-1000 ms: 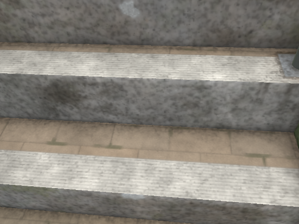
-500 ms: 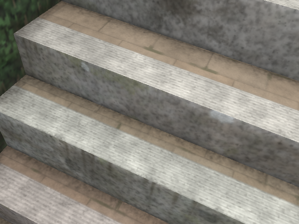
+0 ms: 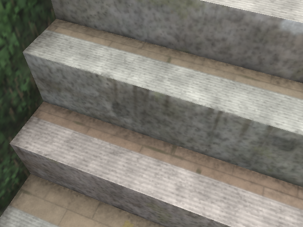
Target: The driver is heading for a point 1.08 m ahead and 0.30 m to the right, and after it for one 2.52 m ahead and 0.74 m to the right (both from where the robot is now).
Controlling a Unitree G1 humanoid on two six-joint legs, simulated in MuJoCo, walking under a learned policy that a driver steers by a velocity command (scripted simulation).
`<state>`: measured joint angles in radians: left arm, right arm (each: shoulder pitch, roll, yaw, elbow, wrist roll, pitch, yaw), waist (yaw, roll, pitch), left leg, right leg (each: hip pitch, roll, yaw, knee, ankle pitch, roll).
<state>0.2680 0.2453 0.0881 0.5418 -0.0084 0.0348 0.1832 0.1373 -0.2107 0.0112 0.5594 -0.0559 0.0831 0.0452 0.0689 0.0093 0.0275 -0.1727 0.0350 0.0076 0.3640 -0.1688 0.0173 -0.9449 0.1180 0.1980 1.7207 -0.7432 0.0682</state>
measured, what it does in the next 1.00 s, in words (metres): walks backwards, turning right: right foot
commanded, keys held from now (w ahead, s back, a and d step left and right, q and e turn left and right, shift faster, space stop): w+e+shift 0.56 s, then w+shift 0.06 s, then w+q+shift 0.38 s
